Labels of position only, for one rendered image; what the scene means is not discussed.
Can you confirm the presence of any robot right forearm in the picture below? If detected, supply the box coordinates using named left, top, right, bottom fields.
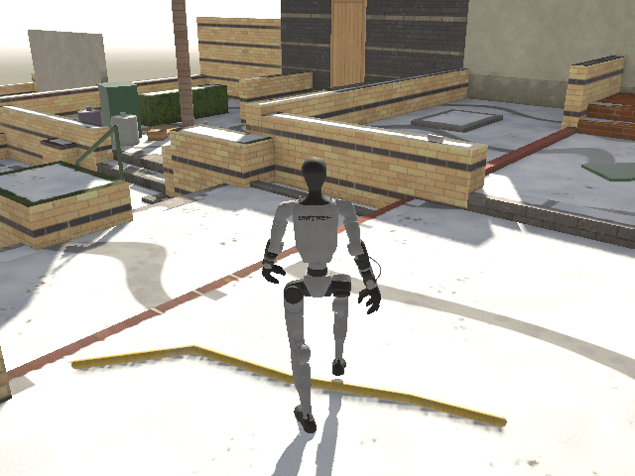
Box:
left=354, top=240, right=377, bottom=290

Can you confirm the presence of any robot left forearm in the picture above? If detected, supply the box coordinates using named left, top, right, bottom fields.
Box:
left=262, top=238, right=278, bottom=269

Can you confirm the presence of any right robot hand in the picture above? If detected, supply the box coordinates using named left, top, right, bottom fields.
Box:
left=358, top=286, right=381, bottom=314

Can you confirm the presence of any left robot upper arm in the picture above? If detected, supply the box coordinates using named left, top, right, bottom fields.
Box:
left=268, top=200, right=295, bottom=254

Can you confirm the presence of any left robot shin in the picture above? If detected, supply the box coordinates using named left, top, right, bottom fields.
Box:
left=291, top=347, right=312, bottom=419

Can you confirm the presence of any robot right foot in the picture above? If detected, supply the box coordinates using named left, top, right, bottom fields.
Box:
left=332, top=358, right=346, bottom=376

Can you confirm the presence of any left robot hand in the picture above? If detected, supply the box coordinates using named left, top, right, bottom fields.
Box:
left=262, top=265, right=286, bottom=284

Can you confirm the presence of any right robot upper arm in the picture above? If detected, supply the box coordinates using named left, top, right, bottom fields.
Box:
left=335, top=199, right=364, bottom=256

